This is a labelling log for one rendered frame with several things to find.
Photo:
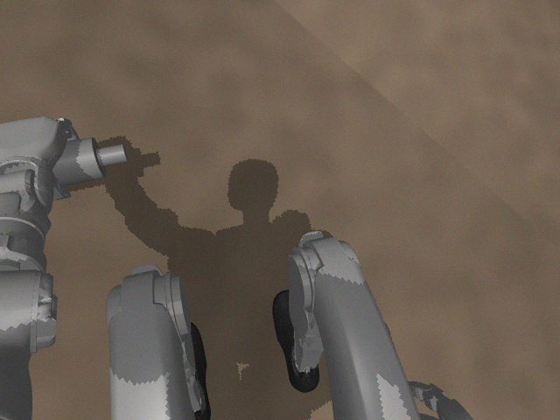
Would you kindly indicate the left robot foot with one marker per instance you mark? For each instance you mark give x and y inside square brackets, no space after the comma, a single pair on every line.
[200,374]

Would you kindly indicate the right robot hand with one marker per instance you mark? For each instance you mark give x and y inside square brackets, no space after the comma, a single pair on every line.
[435,399]

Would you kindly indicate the bottle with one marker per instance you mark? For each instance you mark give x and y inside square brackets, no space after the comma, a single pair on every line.
[83,161]

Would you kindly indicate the left robot arm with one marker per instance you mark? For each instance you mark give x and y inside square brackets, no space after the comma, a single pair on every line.
[28,307]

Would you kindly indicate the left robot hand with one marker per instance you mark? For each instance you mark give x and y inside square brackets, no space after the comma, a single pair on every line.
[42,138]

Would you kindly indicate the right robot foot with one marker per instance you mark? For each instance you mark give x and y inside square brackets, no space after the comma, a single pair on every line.
[303,382]

